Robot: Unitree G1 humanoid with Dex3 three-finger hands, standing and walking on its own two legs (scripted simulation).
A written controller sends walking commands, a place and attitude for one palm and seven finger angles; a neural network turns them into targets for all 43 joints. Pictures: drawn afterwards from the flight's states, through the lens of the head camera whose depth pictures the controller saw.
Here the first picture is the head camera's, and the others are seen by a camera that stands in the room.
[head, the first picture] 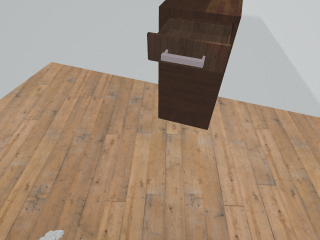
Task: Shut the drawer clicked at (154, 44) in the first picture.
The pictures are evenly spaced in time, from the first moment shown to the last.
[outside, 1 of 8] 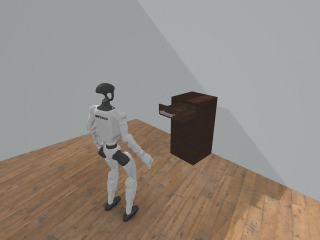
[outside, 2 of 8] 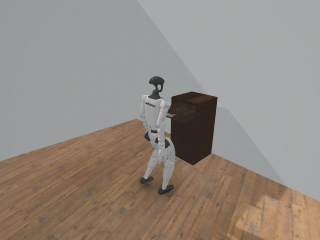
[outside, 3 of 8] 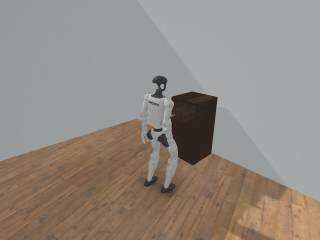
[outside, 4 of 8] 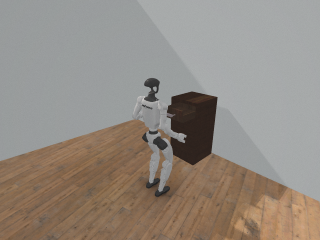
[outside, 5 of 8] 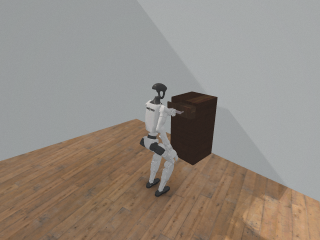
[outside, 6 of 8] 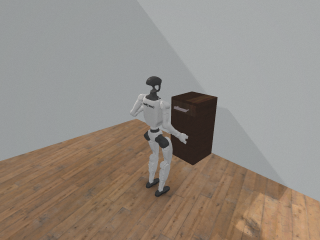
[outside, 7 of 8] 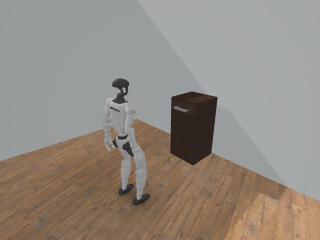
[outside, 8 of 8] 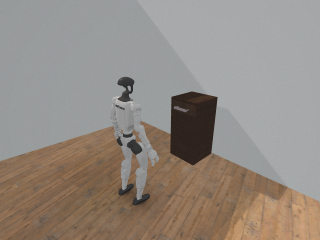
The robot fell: no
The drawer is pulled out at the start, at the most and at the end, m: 0.26 0.26 0.00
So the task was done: yes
